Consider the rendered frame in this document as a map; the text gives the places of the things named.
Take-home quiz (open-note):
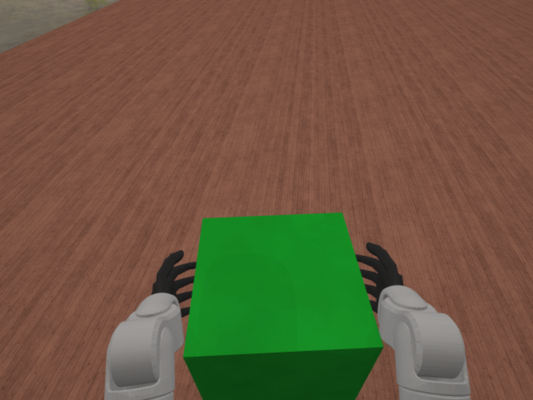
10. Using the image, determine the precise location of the left robot hand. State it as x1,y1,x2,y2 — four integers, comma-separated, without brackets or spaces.
151,250,197,318

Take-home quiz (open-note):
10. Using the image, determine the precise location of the carton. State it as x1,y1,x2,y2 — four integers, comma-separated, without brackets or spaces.
183,212,384,400

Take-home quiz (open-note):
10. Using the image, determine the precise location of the right robot hand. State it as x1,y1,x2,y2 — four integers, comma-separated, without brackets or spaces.
356,242,404,313

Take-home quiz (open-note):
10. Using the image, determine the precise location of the right robot forearm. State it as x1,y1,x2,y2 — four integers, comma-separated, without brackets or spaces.
377,285,471,400

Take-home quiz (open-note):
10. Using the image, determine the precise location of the left robot forearm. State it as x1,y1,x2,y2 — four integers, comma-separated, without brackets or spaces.
104,292,184,400

